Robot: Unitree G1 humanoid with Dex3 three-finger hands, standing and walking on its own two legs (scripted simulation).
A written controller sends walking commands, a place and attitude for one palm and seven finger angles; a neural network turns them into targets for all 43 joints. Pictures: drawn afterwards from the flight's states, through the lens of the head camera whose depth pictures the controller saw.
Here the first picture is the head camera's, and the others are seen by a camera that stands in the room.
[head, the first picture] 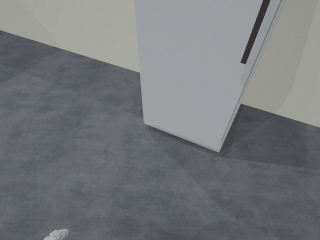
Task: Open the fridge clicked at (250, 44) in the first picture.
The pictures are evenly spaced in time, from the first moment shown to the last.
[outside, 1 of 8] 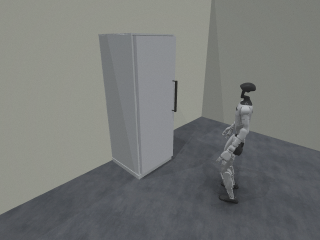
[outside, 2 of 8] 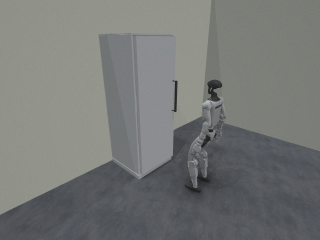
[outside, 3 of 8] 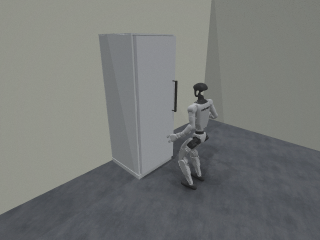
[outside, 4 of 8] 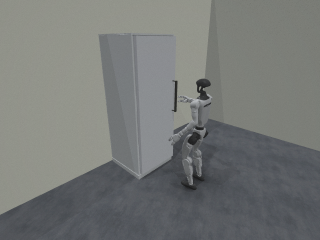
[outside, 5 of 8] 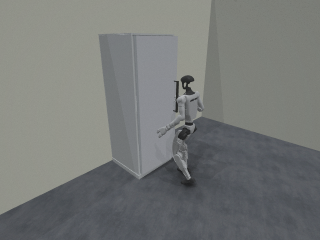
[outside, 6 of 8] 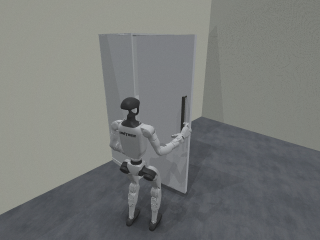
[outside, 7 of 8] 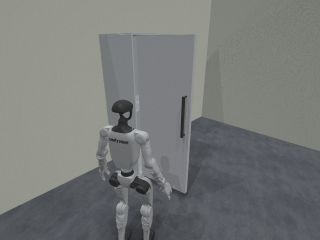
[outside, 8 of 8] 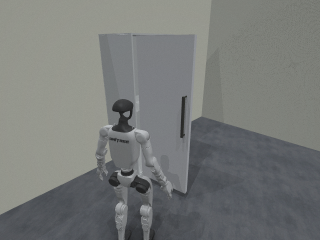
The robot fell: no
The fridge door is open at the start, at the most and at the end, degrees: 0 83 79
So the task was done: yes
